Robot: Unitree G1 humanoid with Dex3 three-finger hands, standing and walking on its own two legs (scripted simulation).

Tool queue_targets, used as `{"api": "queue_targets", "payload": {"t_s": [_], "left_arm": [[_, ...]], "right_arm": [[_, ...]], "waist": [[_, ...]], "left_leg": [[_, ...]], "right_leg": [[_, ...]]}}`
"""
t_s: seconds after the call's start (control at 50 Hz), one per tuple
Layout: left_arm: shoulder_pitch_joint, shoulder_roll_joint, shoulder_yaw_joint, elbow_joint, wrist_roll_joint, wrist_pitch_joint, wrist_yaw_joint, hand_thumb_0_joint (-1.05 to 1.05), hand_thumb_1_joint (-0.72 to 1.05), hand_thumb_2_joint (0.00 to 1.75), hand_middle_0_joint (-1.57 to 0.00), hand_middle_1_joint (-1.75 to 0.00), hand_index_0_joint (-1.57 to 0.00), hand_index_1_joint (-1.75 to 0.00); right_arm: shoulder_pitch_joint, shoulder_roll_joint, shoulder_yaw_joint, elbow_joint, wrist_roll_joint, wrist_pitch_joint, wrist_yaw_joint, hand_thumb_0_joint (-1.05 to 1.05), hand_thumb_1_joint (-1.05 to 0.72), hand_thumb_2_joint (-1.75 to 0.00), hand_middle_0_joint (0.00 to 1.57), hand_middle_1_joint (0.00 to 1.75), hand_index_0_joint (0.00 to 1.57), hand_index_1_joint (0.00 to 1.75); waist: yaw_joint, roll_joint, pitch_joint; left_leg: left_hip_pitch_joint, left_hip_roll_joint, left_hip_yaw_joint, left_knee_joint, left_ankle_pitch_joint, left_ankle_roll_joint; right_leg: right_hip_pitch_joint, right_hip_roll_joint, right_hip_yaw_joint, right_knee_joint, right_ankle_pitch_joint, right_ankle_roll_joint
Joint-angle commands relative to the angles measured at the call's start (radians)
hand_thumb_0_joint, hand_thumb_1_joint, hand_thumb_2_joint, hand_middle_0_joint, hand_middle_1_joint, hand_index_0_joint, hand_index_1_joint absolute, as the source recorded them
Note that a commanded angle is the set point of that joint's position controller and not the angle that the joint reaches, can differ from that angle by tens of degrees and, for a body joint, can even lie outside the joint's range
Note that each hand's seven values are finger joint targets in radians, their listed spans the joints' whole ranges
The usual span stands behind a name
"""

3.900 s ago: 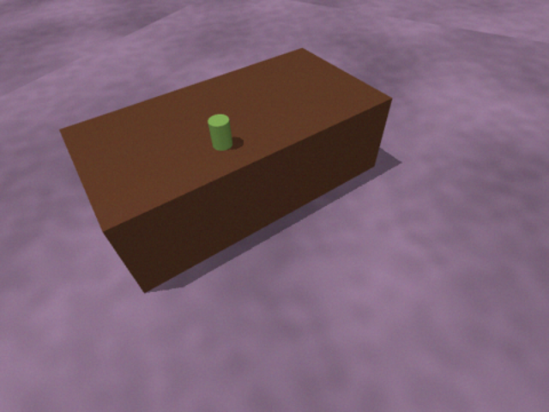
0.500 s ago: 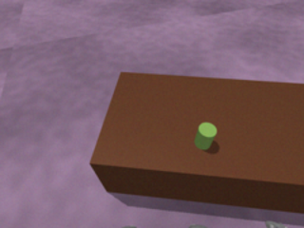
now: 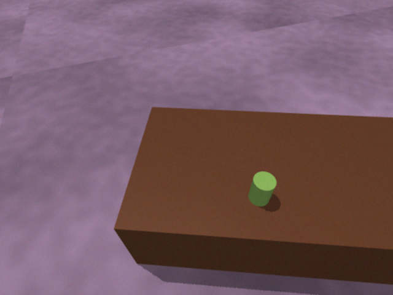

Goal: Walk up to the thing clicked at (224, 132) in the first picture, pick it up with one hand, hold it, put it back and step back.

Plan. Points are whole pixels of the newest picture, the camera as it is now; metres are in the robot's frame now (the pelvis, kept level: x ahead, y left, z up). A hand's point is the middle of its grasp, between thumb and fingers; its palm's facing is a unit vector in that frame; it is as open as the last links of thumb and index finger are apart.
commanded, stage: walk up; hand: right
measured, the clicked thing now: (261, 189) +0.53 -0.20 -0.30
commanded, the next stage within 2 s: stand in 1.00 s
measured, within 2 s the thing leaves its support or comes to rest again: neither
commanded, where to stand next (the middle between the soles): +0.07 +0.01 m, yaw -1 degrees
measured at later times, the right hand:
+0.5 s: hand out of the picture +0.09 -0.26 -0.15, palm faces +0.02 +0.94 -0.33, open 7.3 cm
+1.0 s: hand out of the picture +0.09 -0.25 -0.15, palm faces +0.04 +0.94 -0.33, open 7.3 cm
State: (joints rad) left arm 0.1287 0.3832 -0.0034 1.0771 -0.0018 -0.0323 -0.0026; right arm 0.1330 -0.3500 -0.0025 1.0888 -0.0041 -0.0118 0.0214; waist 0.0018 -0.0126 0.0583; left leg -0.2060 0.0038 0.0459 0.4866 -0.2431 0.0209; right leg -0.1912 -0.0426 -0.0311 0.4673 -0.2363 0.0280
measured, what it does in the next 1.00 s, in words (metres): stands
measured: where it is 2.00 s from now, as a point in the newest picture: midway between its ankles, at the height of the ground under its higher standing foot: outside the picture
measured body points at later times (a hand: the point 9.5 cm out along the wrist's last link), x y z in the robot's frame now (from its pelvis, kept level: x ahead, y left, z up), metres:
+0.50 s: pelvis +0.01 +0.00 +0.01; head +0.01 +0.00 +0.46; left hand +0.10 +0.30 -0.12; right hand +0.09 -0.31 -0.12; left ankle +0.01 +0.10 -0.74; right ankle +0.01 -0.14 -0.74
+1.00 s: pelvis +0.02 +0.00 +0.01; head +0.02 +0.00 +0.46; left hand +0.11 +0.30 -0.12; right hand +0.09 -0.30 -0.12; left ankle +0.01 +0.10 -0.74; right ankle +0.01 -0.14 -0.74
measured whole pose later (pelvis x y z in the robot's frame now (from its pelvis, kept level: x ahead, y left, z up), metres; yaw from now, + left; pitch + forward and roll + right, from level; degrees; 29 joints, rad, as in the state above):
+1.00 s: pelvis +0.02 +0.00 +0.01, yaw -2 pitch -2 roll +0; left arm 0.08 0.35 0.00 1.15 0.02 -0.01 0.00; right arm 0.08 -0.34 -0.03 1.15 -0.01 0.00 0.01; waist -0.01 -0.01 0.04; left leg -0.10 0.00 0.08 0.33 -0.19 0.02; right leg -0.10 -0.04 0.00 0.33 -0.18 0.03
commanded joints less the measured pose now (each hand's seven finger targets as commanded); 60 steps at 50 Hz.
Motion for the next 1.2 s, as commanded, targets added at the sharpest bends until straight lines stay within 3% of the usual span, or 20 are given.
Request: {"api": "queue_targets", "payload": {"t_s": [0.0, 0.12, 0.22, 0.4, 0.5, 0.84, 0.96, 0.98, 1.06, 1.18], "left_arm": [[-0.048, 0.198, 0.037, -0.039, -0.004, -0.017, 0.016, 0.00, 0.90, 0.90, -0.20, -0.30, -0.20, -0.30], [-0.082, 0.199, 0.034, -0.009, 0.001, -0.016, 0.016, 0.00, 0.90, 0.90, -0.20, -0.30, -0.20, -0.30], [-0.107, 0.190, 0.034, 0.008, 0.005, -0.012, 0.014, 0.00, 0.90, 0.90, -0.20, -0.30, -0.20, -0.30], [-0.116, 0.191, 0.040, 0.017, 0.016, -0.013, 0.012, 0.00, 0.90, 0.90, -0.20, -0.30, -0.20, -0.30], [-0.102, 0.188, 0.042, 0.019, 0.015, -0.014, 0.013, 0.00, 0.90, 0.90, -0.20, -0.30, -0.20, -0.30], [-0.087, 0.177, 0.041, 0.015, 0.017, -0.005, 0.016, 0.00, 0.90, 0.90, -0.20, -0.30, -0.20, -0.30], [-0.088, 0.178, 0.044, 0.009, 0.016, -0.003, 0.016, 0.00, 0.90, 0.90, -0.20, -0.30, -0.20, -0.30], [-0.098, 0.173, 0.037, 0.006, 0.010, -0.001, 0.017, 0.00, 0.90, 0.90, -0.20, -0.30, -0.20, -0.30], [-0.087, 0.168, 0.037, 0.004, 0.008, 0.002, 0.016, 0.00, 0.90, 0.90, -0.20, -0.30, -0.20, -0.30], [-0.080, 0.171, 0.035, -0.003, 0.010, 0.004, 0.014, 0.00, 0.90, 0.90, -0.20, -0.30, -0.20, -0.30]], "right_arm": [[-0.073, -0.231, -0.056, -0.049, 0.002, -0.028, -0.025, 0.00, -0.90, -0.90, 0.20, 0.30, 0.20, 0.30], [-0.105, -0.221, -0.055, -0.027, 0.001, -0.020, -0.024, 0.00, -0.90, -0.90, 0.20, 0.30, 0.20, 0.30], [-0.122, -0.219, -0.056, -0.008, -0.004, -0.018, -0.021, 0.00, -0.90, -0.90, 0.20, 0.30, 0.20, 0.30], [-0.129, -0.215, -0.056, 0.000, -0.007, -0.018, -0.019, 0.00, -0.90, -0.90, 0.20, 0.30, 0.20, 0.30], [-0.122, -0.217, -0.058, 0.001, -0.006, -0.018, -0.020, 0.00, -0.90, -0.90, 0.20, 0.30, 0.20, 0.30], [-0.107, -0.211, -0.060, 0.002, -0.009, -0.014, -0.023, 0.00, -0.90, -0.90, 0.20, 0.30, 0.20, 0.30], [-0.104, -0.210, -0.061, -0.002, -0.010, -0.015, -0.024, 0.00, -0.90, -0.90, 0.20, 0.30, 0.20, 0.30], [-0.111, -0.196, -0.051, -0.002, -0.003, -0.019, -0.026, 0.00, -0.90, -0.90, 0.20, 0.30, 0.20, 0.30], [-0.106, -0.210, -0.052, 0.004, -0.003, -0.024, -0.029, 0.00, -0.90, -0.90, 0.20, 0.30, 0.20, 0.30], [-0.109, -0.206, -0.049, 0.009, -0.003, -0.023, -0.030, 0.00, -0.90, -0.90, 0.20, 0.30, 0.20, 0.30]], "waist": [[0.007, 0.044, -0.134], [0.003, 0.017, -0.114], [0.001, 0.021, -0.078], [-0.005, 0.003, -0.089], [-0.002, 0.004, -0.121], [-0.004, 0.019, -0.092], [-0.004, 0.025, -0.086], [-0.011, -0.002, -0.070], [-0.009, 0.019, -0.111], [-0.009, 0.035, -0.124]], "left_leg": [[0.082, 0.137, -0.134, -0.127, 0.284, 0.026], [0.105, 0.123, -0.106, -0.152, 0.246, 0.014], [0.095, 0.127, -0.109, -0.199, 0.153, 0.007], [0.106, 0.120, -0.097, -0.214, 0.117, 0.001], [0.144, 0.125, -0.091, -0.205, 0.175, 0.003], [0.120, 0.126, -0.091, -0.223, 0.138, 0.007], [0.125, 0.128, -0.084, -0.223, 0.178, 0.003], [0.118, 0.142, -0.107, -0.233, 0.264, -0.006], [0.161, 0.147, -0.100, -0.225, 0.332, -0.009], [0.169, 0.141, -0.091, -0.232, 0.303, -0.013]], "right_leg": [[0.061, -0.084, 0.079, -0.071, 0.218, -0.056], [0.068, -0.100, 0.099, -0.123, 0.252, -0.047], [0.048, -0.090, 0.102, -0.156, 0.162, -0.043], [0.065, -0.088, 0.108, -0.188, 0.151, -0.039], [0.082, -0.092, 0.103, -0.182, 0.199, -0.039], [0.077, -0.079, 0.097, -0.181, 0.182, -0.035], [0.076, -0.079, 0.097, -0.174, 0.208, -0.035], [0.079, -0.090, 0.099, -0.172, 0.237, -0.037], [0.106, -0.095, 0.097, -0.170, 0.269, -0.036], [0.114, -0.098, 0.100, -0.187, 0.253, -0.038]]}}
